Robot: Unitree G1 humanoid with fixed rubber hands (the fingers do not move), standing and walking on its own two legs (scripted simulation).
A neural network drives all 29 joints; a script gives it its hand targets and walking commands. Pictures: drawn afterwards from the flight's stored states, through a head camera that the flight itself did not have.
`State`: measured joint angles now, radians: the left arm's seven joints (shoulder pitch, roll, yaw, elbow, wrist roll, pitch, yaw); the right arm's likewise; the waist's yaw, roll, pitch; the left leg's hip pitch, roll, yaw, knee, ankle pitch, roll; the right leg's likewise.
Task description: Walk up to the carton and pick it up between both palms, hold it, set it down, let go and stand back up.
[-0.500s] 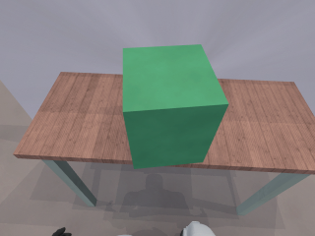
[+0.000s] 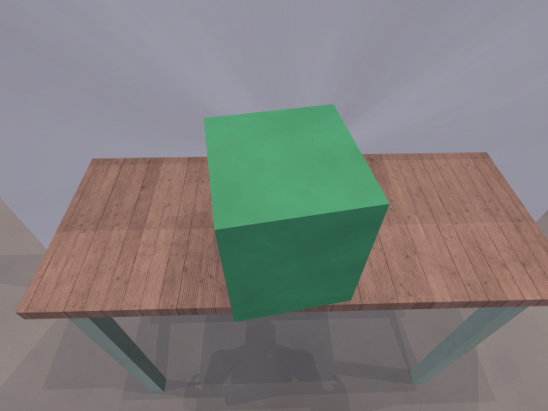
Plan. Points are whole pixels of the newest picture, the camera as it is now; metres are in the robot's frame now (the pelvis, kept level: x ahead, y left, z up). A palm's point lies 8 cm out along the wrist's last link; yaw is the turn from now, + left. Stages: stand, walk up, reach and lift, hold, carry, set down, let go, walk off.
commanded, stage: walk up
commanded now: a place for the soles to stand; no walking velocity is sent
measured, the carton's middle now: (282, 215) +0.39 -0.01 +0.06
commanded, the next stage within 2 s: reach and lift in 0.78 s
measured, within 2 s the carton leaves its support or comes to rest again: neither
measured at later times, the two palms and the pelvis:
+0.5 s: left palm out of the picture +0.11 +0.25 -0.12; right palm out of the picture +0.06 -0.26 -0.12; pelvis +0.02 +0.00 -0.01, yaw -4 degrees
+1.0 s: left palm (131, 387) +0.19 +0.23 -0.12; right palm out of the picture +0.09 -0.27 -0.13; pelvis -0.01 +0.01 -0.02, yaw -5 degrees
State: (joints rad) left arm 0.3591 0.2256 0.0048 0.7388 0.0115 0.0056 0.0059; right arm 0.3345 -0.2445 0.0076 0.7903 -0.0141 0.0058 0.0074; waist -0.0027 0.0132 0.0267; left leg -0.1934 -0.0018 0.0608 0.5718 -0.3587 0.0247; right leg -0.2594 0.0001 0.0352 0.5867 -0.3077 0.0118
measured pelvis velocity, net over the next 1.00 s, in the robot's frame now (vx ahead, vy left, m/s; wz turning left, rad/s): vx -0.01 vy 0.01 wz -0.09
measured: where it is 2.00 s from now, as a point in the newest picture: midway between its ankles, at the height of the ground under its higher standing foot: outside the picture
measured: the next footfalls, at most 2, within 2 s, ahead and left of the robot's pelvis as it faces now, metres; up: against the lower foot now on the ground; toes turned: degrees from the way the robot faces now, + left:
none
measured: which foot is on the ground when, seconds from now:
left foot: down 0.00-1.00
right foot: down 0.00-1.00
